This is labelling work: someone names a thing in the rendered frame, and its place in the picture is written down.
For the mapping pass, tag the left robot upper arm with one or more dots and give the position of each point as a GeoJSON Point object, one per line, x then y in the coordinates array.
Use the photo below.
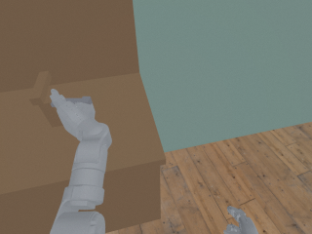
{"type": "Point", "coordinates": [90, 222]}

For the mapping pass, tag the tap lever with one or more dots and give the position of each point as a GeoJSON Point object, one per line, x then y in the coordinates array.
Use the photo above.
{"type": "Point", "coordinates": [87, 100]}

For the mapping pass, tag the robot right hand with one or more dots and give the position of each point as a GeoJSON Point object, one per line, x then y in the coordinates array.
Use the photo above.
{"type": "Point", "coordinates": [246, 225]}

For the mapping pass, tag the left robot forearm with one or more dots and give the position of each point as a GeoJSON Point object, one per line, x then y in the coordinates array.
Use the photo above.
{"type": "Point", "coordinates": [85, 189]}

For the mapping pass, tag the counter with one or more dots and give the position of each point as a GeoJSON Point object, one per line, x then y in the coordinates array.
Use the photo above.
{"type": "Point", "coordinates": [81, 48]}

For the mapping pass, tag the robot left hand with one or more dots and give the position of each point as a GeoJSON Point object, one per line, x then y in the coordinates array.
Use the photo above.
{"type": "Point", "coordinates": [71, 114]}

